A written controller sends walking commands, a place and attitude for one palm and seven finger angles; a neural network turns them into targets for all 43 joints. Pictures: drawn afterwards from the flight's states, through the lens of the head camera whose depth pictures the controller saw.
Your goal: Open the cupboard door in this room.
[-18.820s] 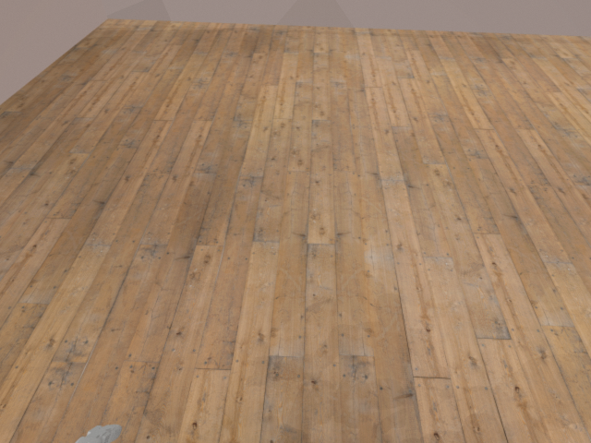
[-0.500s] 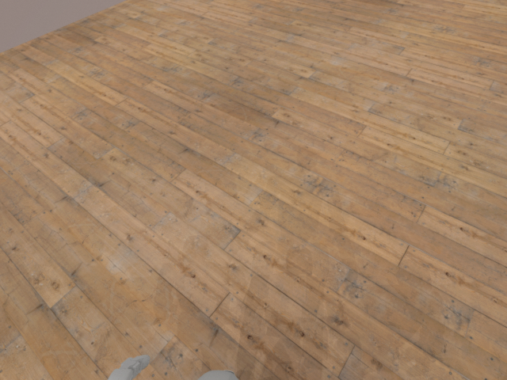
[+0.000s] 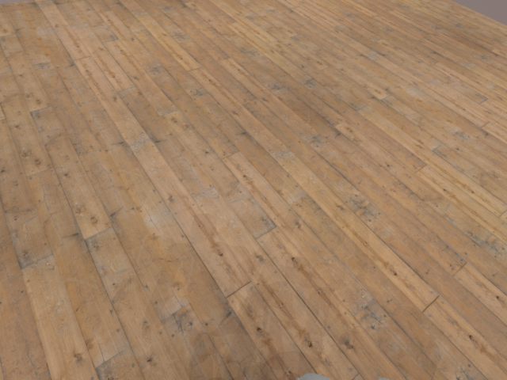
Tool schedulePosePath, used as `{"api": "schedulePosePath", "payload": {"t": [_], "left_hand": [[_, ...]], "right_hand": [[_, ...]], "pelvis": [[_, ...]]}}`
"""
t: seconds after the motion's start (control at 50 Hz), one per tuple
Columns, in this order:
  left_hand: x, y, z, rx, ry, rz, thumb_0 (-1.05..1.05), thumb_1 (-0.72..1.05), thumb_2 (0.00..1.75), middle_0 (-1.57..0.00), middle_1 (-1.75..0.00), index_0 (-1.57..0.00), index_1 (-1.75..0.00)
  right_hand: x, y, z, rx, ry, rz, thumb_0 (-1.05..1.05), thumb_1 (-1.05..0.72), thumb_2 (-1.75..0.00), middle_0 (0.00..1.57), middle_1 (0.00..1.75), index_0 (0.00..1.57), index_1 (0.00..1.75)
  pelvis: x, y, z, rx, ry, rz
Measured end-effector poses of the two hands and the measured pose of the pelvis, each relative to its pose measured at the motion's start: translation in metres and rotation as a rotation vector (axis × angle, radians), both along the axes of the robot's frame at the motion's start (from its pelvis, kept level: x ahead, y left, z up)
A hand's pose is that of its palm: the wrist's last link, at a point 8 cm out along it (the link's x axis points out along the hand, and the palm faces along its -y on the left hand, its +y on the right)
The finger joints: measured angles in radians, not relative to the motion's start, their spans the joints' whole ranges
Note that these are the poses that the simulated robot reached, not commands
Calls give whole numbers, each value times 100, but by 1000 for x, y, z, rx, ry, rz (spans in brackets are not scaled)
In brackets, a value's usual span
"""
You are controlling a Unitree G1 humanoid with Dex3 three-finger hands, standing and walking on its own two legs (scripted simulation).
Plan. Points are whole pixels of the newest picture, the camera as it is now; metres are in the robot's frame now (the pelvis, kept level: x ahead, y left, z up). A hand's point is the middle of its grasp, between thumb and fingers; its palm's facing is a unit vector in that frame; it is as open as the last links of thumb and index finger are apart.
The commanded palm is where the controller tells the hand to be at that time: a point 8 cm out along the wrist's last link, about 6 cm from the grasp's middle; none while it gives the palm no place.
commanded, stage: turn or walk to find it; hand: left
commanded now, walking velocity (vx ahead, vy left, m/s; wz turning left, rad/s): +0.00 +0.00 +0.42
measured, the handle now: out of the picture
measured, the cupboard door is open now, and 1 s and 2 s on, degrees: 0 0 0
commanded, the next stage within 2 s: stand and wait in 1.86 s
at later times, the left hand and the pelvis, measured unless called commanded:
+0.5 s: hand out of the picture +0.02 +0.16 -0.14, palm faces +0.23 -0.94 -0.27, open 7.4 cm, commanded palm none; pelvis -0.03 -0.05 +0.00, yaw +13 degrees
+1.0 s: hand out of the picture -0.12 +0.21 -0.17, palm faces +0.47 -0.85 -0.24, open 7.4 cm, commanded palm none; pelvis -0.07 +0.00 +0.01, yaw +26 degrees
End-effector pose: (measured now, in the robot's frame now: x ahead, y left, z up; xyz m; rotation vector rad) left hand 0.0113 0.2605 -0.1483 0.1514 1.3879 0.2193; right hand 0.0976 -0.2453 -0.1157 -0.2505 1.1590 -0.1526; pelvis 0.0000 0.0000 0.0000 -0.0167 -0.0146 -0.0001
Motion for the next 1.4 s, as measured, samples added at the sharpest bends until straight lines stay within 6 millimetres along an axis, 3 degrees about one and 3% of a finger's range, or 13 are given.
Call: {"api": "schedulePosePath", "payload": {"t": [0.18,0.3,0.38,0.52,0.64,0.72,0.82,0.9,1.0,1.1,1.28,1.4], "left_hand": [[24,2,19,15,-143,25,1,91,90,-20,-30,-19,-30],[39,-18,29,37,-222,23,0,91,90,-20,-30,-19,-30],[34,-36,32,69,-265,31,0,91,90,-20,-30,-20,-30],[-14,-59,39,74,-219,121,0,90,90,-20,-30,-20,-30],[-58,-63,31,52,-159,206,0,90,90,-20,-30,-20,-30],[-93,-57,20,31,-119,271,0,90,90,-21,-30,-20,-30],[-144,-36,-4,6,-54,361,0,90,90,-21,-30,-20,-30],[-165,-24,-1,3,-1,401,1,90,90,-20,-30,-20,-30],[-163,-12,12,23,-59,429,1,91,90,-20,-30,-19,-30],[-148,-10,21,55,-122,439,1,91,90,-20,-30,-19,-30],[-115,-37,34,127,-233,438,0,91,90,-20,-30,-20,-30],[-135,-72,43,131,-217,505,0,90,90,-20,-30,-20,-30]], "right_hand": [[-6,13,1,34,18,47,0,-90,-89,20,30,20,29],[-29,-3,-15,65,76,44,0,-90,-89,20,30,20,30],[-41,-22,-34,89,116,46,0,-90,-89,20,30,20,30],[-48,-43,-34,81,179,98,1,-90,-89,20,30,20,29],[-42,-40,-28,50,214,167,1,-90,-89,20,30,19,29],[-25,-22,-23,22,196,239,1,-91,-89,20,30,19,29],[3,16,-18,-6,92,334,1,-91,-89,20,30,19,29],[12,42,-4,-4,35,382,0,-90,-89,20,30,20,29],[15,60,2,11,31,433,0,-90,-89,20,30,20,29],[11,62,-4,36,49,454,0,-90,-89,20,30,20,29],[6,24,-36,71,135,462,0,-90,-89,20,30,20,30],[13,2,-39,56,192,500,1,-90,-89,20,30,20,29]], "pelvis": [[-9,1,8,-4,2,71],[-16,-16,5,9,7,123],[-21,-34,-4,26,9,155],[-30,-47,3,38,-7,238],[-36,-46,4,43,4,298],[-44,-36,2,35,12,336],[-57,-17,-10,21,12,381],[-64,-8,-2,4,7,405],[-68,-4,7,-5,11,446],[-69,-9,8,3,17,486],[-62,-41,-4,28,29,563],[-59,-57,2,44,14,633]]}}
